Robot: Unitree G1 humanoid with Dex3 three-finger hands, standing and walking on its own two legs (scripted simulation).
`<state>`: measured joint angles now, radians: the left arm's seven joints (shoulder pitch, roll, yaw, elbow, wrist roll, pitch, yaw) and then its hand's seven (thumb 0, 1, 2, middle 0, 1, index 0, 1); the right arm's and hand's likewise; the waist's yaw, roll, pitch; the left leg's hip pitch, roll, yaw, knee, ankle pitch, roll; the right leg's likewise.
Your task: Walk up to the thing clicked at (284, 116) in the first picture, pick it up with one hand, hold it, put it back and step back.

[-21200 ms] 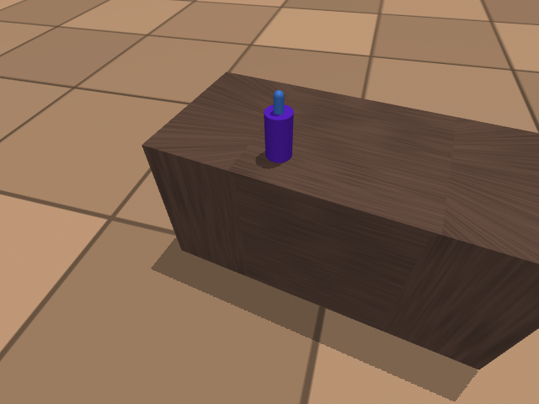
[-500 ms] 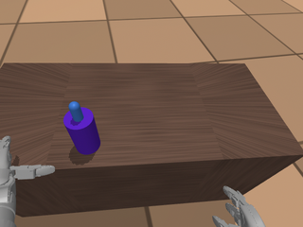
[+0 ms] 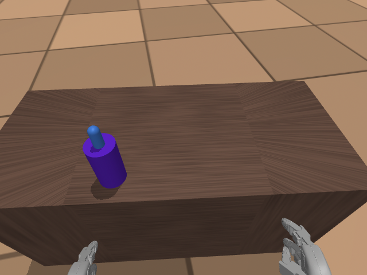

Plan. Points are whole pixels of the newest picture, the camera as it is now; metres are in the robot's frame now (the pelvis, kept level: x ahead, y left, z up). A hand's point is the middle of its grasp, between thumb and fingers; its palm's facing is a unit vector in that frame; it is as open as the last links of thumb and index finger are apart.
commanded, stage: home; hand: left
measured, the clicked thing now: (103, 155) +0.45 +0.23 -0.01
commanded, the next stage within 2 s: none
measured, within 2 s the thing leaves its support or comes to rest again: neither
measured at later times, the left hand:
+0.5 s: hand out of the picture +0.17 +0.17 -0.05, palm faces +0.06 -0.98 -0.20, open 16.9 cm
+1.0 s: hand (106, 272) +0.18 +0.18 -0.05, palm faces +0.05 -0.98 -0.19, open 17.4 cm
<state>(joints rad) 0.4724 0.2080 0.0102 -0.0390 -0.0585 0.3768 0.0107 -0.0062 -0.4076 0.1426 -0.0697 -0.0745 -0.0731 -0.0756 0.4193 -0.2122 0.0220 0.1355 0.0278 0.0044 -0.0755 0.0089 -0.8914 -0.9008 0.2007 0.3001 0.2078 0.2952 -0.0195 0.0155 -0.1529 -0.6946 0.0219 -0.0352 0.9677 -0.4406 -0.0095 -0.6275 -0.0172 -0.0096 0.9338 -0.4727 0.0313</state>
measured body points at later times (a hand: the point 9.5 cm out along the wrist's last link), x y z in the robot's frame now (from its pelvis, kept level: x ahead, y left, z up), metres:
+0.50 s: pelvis +0.00 -0.01 -0.01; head +0.02 +0.00 +0.44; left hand +0.16 +0.22 -0.04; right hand +0.17 -0.23 -0.03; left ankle +0.02 +0.12 -0.68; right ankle +0.00 -0.14 -0.68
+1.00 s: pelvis +0.02 +0.00 -0.01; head +0.03 +0.01 +0.44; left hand +0.17 +0.23 -0.03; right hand +0.18 -0.22 -0.03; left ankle +0.02 +0.12 -0.68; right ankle +0.00 -0.14 -0.68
